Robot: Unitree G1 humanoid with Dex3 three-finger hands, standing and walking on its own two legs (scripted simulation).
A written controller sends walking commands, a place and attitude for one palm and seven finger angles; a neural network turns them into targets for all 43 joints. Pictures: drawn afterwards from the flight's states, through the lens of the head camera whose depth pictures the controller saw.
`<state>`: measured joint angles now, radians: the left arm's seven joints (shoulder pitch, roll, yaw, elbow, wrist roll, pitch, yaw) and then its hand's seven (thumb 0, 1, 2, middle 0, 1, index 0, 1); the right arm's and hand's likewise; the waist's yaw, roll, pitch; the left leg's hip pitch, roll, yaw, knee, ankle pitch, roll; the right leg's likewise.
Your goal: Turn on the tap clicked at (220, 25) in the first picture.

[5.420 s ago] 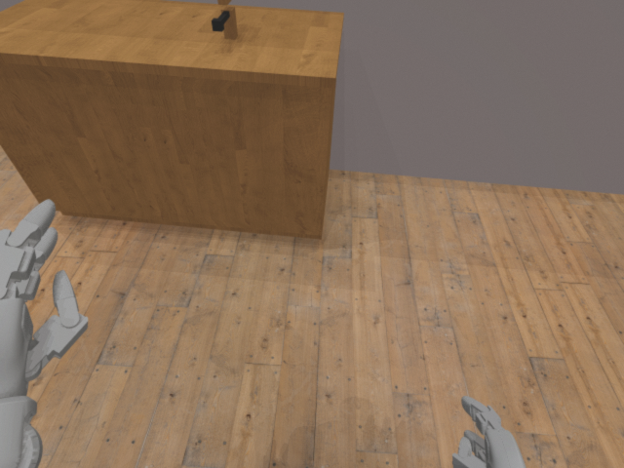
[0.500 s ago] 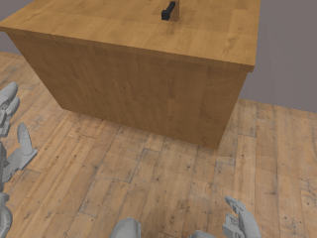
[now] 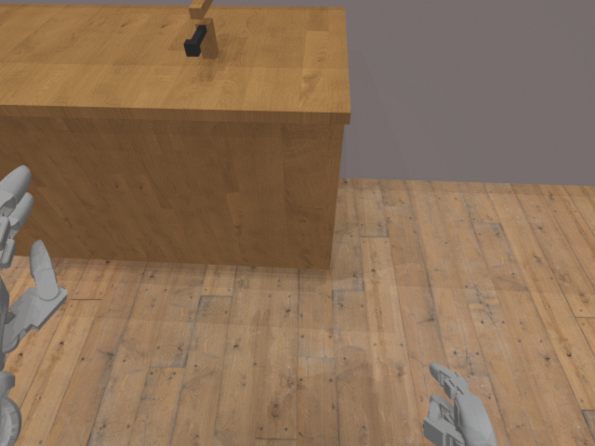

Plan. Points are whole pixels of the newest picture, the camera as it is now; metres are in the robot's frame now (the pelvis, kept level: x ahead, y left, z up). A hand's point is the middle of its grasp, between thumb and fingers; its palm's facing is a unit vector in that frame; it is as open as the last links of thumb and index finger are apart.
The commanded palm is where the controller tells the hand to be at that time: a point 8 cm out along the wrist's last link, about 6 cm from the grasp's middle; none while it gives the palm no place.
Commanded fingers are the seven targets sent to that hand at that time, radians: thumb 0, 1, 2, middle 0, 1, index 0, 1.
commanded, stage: turn to face it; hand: left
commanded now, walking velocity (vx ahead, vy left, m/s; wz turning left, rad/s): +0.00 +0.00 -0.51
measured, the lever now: (192, 48) +0.87 +0.34 +0.10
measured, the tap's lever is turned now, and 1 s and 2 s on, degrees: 0 0 0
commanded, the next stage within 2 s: take the last steps up to it in 0.52 s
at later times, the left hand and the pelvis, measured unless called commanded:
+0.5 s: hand (130, 305) +0.20 +0.18 +0.18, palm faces +0.25 -0.86 -0.44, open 7.4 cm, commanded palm +0.16 +0.22 +0.19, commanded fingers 0.00 0.90 0.90 -0.20 -0.30 -0.20 -0.30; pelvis -0.05 -0.02 +0.01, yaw -12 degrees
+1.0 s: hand (150, 344) +0.17 +0.14 +0.18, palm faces +0.21 -0.87 -0.44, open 7.4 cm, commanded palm +0.13 +0.20 +0.19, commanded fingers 0.00 0.90 0.90 -0.20 -0.30 -0.20 -0.30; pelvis -0.09 -0.04 +0.01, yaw -13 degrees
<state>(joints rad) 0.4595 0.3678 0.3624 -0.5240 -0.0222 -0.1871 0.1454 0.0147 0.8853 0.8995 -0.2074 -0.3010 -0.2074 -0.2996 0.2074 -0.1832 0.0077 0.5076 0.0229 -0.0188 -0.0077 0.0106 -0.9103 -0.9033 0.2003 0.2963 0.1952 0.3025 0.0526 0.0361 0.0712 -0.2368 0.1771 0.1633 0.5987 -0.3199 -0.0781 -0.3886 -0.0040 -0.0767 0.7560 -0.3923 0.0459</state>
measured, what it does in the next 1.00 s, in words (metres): steps on the spot: right foot, then left foot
